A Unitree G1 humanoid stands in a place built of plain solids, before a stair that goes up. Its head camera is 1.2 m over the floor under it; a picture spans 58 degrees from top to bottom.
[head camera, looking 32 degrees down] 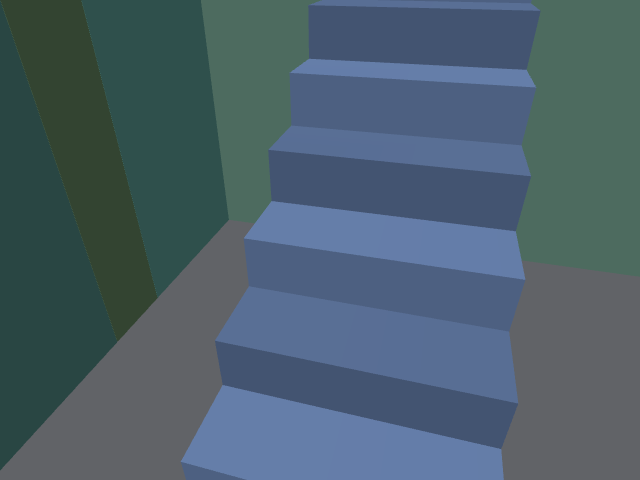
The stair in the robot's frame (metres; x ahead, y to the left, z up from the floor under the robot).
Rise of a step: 0.18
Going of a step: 0.23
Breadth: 0.76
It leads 15 degrees to the right of straight ahead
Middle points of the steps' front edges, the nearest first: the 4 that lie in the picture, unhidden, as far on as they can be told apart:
0.73 -0.08 0.36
0.96 -0.14 0.55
1.18 -0.20 0.73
1.40 -0.26 0.91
